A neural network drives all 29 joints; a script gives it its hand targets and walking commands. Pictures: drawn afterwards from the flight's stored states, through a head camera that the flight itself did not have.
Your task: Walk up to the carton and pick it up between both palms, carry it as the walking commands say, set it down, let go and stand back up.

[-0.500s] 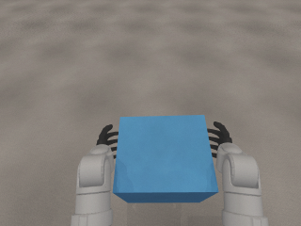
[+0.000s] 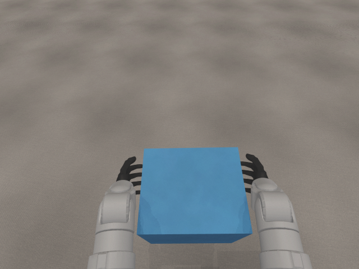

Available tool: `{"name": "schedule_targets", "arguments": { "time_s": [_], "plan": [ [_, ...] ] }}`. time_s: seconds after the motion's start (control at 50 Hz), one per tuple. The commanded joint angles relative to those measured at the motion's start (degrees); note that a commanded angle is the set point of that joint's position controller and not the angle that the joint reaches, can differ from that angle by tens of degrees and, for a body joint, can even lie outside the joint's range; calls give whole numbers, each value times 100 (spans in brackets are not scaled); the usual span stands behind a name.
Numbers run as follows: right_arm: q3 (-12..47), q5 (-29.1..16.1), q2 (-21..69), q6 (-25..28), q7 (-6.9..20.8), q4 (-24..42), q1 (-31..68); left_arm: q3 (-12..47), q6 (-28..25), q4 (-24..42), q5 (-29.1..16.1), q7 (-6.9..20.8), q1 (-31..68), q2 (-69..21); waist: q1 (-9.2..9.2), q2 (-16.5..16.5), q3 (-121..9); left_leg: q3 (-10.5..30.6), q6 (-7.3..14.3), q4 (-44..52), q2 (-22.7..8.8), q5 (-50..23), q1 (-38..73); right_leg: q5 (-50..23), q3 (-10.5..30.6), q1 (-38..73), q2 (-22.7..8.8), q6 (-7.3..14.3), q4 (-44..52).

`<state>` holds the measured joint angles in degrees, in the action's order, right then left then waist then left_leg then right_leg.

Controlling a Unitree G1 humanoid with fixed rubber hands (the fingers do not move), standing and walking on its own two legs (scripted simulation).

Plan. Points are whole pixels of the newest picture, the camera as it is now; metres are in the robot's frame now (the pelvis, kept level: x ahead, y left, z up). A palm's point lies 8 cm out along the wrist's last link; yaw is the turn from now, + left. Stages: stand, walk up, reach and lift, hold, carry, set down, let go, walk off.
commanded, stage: hold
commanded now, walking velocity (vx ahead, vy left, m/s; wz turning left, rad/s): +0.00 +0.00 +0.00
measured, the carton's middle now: (191, 199) +0.30 +0.02 -0.05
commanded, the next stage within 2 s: set down in 0.04 s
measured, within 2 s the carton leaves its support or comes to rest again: neither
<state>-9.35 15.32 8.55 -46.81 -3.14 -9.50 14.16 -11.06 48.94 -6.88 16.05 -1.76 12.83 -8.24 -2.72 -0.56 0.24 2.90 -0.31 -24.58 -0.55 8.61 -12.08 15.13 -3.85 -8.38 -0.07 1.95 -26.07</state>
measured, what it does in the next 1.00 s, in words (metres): stands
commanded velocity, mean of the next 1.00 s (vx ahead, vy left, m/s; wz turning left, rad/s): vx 0.00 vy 0.00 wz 0.00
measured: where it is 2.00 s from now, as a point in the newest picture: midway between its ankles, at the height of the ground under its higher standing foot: outside the picture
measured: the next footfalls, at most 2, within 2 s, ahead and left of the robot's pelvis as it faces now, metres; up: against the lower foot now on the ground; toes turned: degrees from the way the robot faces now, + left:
none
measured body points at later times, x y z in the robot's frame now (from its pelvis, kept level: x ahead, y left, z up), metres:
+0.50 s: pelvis -0.02 +0.05 -0.01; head -0.03 +0.06 +0.44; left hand +0.30 +0.19 +0.00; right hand +0.30 -0.12 +0.00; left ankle +0.04 +0.16 -0.74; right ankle -0.01 -0.09 -0.74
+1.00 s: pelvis -0.04 +0.03 -0.04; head +0.10 +0.02 +0.39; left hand +0.33 +0.19 -0.09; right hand +0.33 -0.13 -0.09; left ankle +0.04 +0.16 -0.74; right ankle -0.01 -0.09 -0.74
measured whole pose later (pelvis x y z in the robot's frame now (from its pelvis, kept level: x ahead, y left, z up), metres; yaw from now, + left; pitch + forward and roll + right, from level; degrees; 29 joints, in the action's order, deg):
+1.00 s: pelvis -0.04 +0.03 -0.04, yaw -5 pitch +17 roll +0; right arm -24.5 20.4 10.1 -18.0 0.6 -30.3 30.0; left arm -26.9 19.5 -25.7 19.7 2.3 27.3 -9.6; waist -4.0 -1.1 -0.6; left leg 2.2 -1.4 -41.5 -0.4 13.1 -45.8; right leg 16.4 1.9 -44.5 1.6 0.4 -43.5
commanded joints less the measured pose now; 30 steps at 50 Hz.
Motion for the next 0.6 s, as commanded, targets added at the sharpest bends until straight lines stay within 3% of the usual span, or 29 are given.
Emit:
{"name": "schedule_targets", "arguments": {
  "time_s": [0.0, 0.02, 0.04, 0.06, 0.14, 0.2, 0.28, 0.34, 0.46, 0.58],
  "plan": [
    [3154, -1664, 5146, 797, 1331, 674, 2273, 3171, -853, 1185, -1814, 1443, 2736, -4543, 78, -277, -2322, 207, 98, 34, 774, -1817, 519, -3524, 1265, 1835, 158, -262, 319],
    [3403, -1763, 5206, 825, 1356, 790, 2513, 3229, -864, 1202, -1839, 1481, 2694, -4507, -80, -303, -2419, 173, 112, 75, 772, -1671, 652, -3407, 1258, 1872, 175, -274, 330],
    [3748, -1908, 5615, 776, 1322, 901, 2697, 3452, -906, 1132, -2042, 1529, 2741, -4505, -336, -399, -2658, 75, 151, 303, 573, -1415, 885, -2943, 1081, 1425, 251, -247, 427],
    [3566, -1804, 5423, 685, 1360, 537, 2403, 3318, -809, 929, -1951, 1509, 2567, -4437, -363, -273, -2076, 53, 100, 420, 574, -1365, 749, -2756, 1042, 1339, 312, -203, 536],
    [2642, -1411, 5034, 662, 1571, -708, 2500, 2607, -668, -201, -1508, 1550, 2556, -4471, -301, 6, -813, -19, 114, 636, 520, -168, 1036, -830, 968, 469, 371, -112, 939],
    [2024, -1109, 4947, 893, 1795, -1460, 2866, 2262, -765, -903, -1299, 1594, 2966, -4782, -163, 272, -566, 6, 35, 682, 444, 310, 1122, -79, 846, 63, 413, 56, 914],
    [1287, -735, 4656, 1268, 1995, -2148, 3296, 1823, -1028, -1584, -1042, 1594, 3443, -5085, -1, 511, -529, 91, -94, 637, 342, 571, 1056, 217, 693, -296, 476, 211, 666],
    [994, -536, 4532, 1551, 2074, -2382, 3638, 1573, -1293, -1973, -886, 1557, 3679, -5201, 16, 480, -660, 153, -118, 538, 294, 648, 908, 274, 668, -468, 484, 253, 432],
    [804, -339, 4518, 2003, 2141, -2725, 4033, 1233, -1807, -2373, -665, 1434, 3896, -5226, -86, 210, -1057, 168, -77, 184, 304, 455, 640, 217, 716, -875, 490, 256, 63],
    [777, -246, 4566, 2355, 2089, -2866, 3930, 1164, -2252, -2445, -518, 1383, 3815, -5066, -139, 149, -1632, 44, -28, -222, 402, -258, 291, -243, 724, -1287, 515, 209, -214]
  ]
}}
